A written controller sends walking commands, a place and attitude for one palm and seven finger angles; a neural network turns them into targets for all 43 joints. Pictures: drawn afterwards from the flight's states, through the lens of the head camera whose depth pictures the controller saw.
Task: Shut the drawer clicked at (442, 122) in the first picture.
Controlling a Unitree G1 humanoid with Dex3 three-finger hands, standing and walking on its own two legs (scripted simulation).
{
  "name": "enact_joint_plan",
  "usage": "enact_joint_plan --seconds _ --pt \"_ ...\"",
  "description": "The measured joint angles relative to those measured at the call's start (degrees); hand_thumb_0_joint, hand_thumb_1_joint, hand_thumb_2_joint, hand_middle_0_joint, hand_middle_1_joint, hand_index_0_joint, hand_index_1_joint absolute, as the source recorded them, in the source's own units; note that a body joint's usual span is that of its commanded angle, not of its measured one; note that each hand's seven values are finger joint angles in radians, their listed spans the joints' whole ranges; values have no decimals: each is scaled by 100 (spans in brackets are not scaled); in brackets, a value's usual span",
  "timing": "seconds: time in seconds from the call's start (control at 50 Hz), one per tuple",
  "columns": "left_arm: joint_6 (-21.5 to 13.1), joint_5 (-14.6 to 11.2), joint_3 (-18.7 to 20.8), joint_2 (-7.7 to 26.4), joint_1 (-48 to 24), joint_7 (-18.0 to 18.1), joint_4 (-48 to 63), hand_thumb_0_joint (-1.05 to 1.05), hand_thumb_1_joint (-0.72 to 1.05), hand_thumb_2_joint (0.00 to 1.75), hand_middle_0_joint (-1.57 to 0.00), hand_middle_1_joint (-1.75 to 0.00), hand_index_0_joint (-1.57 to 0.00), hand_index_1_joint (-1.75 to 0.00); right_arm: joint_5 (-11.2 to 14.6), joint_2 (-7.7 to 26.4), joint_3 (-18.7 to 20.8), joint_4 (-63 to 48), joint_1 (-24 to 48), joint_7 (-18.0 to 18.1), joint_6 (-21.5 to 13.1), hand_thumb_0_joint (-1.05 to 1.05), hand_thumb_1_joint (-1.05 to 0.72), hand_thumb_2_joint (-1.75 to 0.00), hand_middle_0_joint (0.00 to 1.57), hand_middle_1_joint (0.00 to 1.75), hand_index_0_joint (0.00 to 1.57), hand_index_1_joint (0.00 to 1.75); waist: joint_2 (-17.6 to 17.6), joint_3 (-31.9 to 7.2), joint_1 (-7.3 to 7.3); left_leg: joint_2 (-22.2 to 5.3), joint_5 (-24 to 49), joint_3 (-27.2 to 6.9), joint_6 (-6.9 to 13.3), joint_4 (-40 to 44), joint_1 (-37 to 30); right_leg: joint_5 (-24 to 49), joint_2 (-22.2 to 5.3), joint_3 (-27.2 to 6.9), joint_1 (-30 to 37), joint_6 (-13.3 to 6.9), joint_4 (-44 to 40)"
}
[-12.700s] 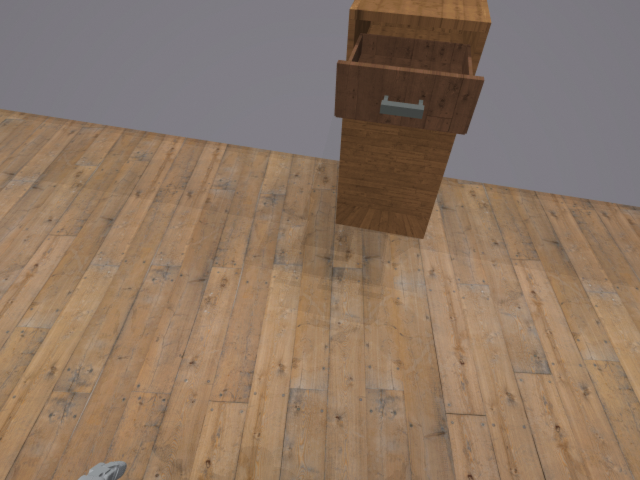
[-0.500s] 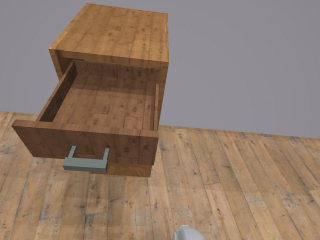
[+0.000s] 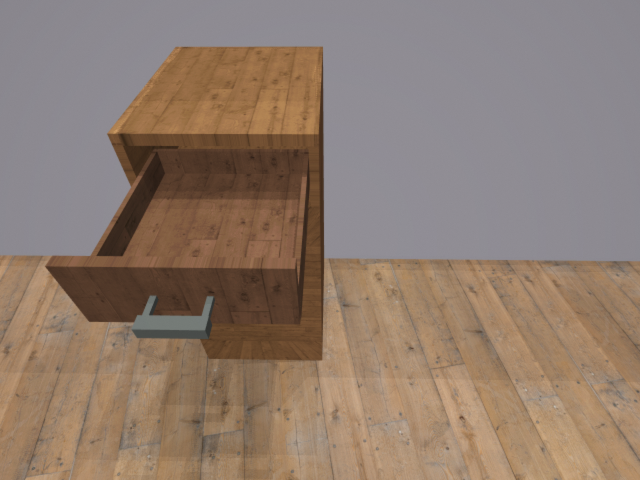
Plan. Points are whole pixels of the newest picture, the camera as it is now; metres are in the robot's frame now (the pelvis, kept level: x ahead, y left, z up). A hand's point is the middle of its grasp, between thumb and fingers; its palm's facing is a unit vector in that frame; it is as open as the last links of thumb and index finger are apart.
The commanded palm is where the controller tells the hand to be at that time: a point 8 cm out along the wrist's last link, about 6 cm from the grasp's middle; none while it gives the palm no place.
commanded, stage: come to a stop and stand still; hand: left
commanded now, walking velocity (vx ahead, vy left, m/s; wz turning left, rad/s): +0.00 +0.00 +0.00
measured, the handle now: (177, 314) +0.34 +0.22 +0.00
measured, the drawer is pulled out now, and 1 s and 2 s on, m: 0.30 0.30 0.29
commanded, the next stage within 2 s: look again from close up in 0.36 s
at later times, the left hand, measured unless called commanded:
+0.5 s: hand out of the picture -0.03 +0.12 -0.17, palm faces +0.05 -0.99 -0.15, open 7.4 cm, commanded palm none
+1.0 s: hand out of the picture +0.03 +0.21 -0.18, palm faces -0.02 -0.98 -0.19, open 7.4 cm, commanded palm none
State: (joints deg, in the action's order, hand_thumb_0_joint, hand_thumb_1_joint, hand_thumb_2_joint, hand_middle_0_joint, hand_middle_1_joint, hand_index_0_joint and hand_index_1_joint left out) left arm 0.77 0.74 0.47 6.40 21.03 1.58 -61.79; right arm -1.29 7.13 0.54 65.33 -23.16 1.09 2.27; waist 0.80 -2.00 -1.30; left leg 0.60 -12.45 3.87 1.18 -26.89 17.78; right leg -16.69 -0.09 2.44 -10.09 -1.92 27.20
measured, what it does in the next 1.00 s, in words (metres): stands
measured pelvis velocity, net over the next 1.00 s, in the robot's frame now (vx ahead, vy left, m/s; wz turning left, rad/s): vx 0.01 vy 0.03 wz -0.03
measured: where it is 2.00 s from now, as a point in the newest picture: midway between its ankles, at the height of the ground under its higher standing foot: outside the picture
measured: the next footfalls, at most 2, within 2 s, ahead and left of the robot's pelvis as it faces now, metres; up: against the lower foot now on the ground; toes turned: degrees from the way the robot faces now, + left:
none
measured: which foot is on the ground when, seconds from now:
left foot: down 0.00-1.00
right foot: down 0.00-1.00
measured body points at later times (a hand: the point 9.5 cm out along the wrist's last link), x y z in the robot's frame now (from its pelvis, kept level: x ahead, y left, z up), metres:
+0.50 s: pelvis +0.01 -0.02 +0.00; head +0.01 -0.02 +0.45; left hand -0.03 +0.18 -0.16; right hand -0.01 -0.23 -0.16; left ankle +0.03 +0.12 -0.74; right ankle -0.03 -0.10 -0.74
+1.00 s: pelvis +0.01 +0.03 +0.00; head +0.02 +0.04 +0.45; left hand +0.03 +0.26 -0.16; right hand +0.01 -0.19 -0.15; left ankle +0.02 +0.11 -0.74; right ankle -0.03 -0.10 -0.74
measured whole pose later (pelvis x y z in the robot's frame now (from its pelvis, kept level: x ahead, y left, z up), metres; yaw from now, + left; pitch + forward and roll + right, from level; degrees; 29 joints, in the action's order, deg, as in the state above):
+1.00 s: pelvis +0.01 +0.03 +0.00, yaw -2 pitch +0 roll +0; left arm -0.3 0.8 -0.4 10.0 16.3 2.1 -60.6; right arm -1.1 8.7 -1.2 62.0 -16.6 1.6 -0.8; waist -1.4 0.9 -0.2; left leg 2.7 -13.9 3.6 3.9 -26.7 12.7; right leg -17.2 -1.0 0.2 -9.1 0.7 26.7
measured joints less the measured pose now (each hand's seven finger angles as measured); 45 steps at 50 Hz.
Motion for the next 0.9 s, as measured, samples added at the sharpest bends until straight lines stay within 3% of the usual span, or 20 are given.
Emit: enact_joint_plan --seconds 0.06,0.1,0.22,0.46,0.56,0.64,0.74,0.9 --pt "-102 -44 -71 -132 83 20 -85 0 91 90 -20 -30 -19 -30 2 -2 -42 60 -18 -5 -35 0 -90 -90 20 30 20 29 25 -80 11 -171 184 -218 -22 -48 -183 5 187 38 103 -75 -133" --pt "-133 -43 -110 -186 62 26 -170 0 91 90 -20 -30 -19 -30 10 -49 -62 88 35 27 -89 0 -91 -90 20 30 20 29 -38 -46 -35 -222 112 -294 -149 11 -249 -19 246 73 113 -113 -108" --pt "-187 -68 -135 -273 -7 -10 -246 1 91 90 -20 -30 -20 -30 44 -197 -121 80 254 111 -201 0 -91 -90 20 30 20 29 -225 218 66 -281 198 -262 -260 134 -383 45 304 32 219 -175 -215" --pt "-185 -38 -70 -159 79 41 -305 0 91 90 -20 -30 -20 -30 60 -128 -94 73 556 163 -189 1 -92 -90 20 30 20 29 -132 280 163 -272 196 -221 -279 296 -586 28 296 -11 386 -182 -323" --pt "-365 61 -95 -132 121 140 -151 0 91 90 -20 -30 -20 -30 47 156 -7 -279 661 84 -140 2 -93 -90 20 30 20 29 127 323 134 -325 -475 -340 -115 -841 -90 76 424 -28 224 -136 -288" --pt "-294 38 -73 50 27 140 -98 0 90 90 -20 -30 -20 -30 51 194 11 -441 676 76 -260 1 -93 -90 20 30 20 29 82 301 25 -222 -392 -296 -70 -523 -289 -126 354 12 111 -81 40" --pt "-192 15 -41 247 -203 135 1 0 91 90 -20 -30 -20 -30 25 183 -69 -411 632 110 -305 1 -93 -90 20 30 20 29 -67 192 120 -54 -402 -177 55 -431 -430 -184 175 -88 172 55 96" --pt "-137 10 -69 364 -448 81 136 0 91 90 -20 -30 -19 -30 15 184 -147 -372 655 75 -298 1 -93 -90 20 30 20 29 -163 204 121 129 -244 -71 207 -151 -511 -111 -10 -181 149 200 20"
